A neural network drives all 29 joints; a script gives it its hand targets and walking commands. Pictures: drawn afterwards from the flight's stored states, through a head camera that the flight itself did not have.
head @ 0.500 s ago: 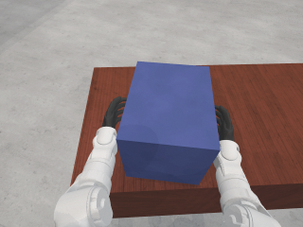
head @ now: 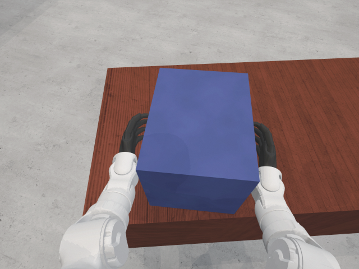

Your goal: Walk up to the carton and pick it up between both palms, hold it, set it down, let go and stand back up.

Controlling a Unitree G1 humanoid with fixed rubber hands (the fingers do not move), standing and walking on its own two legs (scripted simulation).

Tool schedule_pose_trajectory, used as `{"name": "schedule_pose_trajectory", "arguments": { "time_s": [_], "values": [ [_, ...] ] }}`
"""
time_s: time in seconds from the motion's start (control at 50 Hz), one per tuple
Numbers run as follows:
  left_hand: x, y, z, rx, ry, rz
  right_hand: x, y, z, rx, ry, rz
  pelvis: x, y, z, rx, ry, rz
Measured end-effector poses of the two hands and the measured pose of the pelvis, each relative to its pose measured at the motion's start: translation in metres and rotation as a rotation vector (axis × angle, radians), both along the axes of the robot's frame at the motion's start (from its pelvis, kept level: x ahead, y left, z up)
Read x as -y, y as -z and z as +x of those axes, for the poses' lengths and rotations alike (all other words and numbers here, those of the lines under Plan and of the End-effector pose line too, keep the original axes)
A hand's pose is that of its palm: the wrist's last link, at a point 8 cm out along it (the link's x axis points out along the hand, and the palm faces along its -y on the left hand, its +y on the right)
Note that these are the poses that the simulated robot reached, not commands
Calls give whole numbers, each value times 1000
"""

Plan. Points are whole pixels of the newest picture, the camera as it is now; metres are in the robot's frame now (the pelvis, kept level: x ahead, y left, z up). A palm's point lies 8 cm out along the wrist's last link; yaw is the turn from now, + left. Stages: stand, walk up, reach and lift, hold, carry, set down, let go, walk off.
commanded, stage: set down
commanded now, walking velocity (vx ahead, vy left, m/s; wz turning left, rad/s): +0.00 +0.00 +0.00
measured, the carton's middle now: (197, 141) +0.45 -0.04 -0.04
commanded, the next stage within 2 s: none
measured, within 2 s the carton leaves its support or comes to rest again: rests again in 0.04 s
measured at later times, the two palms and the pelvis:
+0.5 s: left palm (131, 149) +0.41 +0.12 +0.00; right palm (269, 163) +0.35 -0.20 +0.00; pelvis -0.02 +0.00 +0.00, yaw +0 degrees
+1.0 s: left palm (131, 150) +0.41 +0.12 +0.00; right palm (267, 164) +0.35 -0.20 -0.01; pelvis -0.01 +0.00 +0.00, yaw -1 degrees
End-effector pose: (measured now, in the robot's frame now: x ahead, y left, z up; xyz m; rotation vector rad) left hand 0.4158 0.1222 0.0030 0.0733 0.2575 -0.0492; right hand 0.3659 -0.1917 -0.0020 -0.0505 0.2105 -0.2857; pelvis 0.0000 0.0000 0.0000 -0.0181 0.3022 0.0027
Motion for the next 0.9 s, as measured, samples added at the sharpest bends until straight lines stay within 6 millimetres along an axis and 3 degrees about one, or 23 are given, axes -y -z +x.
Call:
{"name": "schedule_pose_trajectory", "arguments": {
  "time_s": [0.34,0.9],
  "values": [
    [5,1,-10,1,2,-12,5,1,-13,-6,8,2,3,2,-20,-21,11,5],
    [4,5,-6,22,14,-4,3,5,-12,1,13,-9,1,3,-12,-15,14,3]
  ]
}}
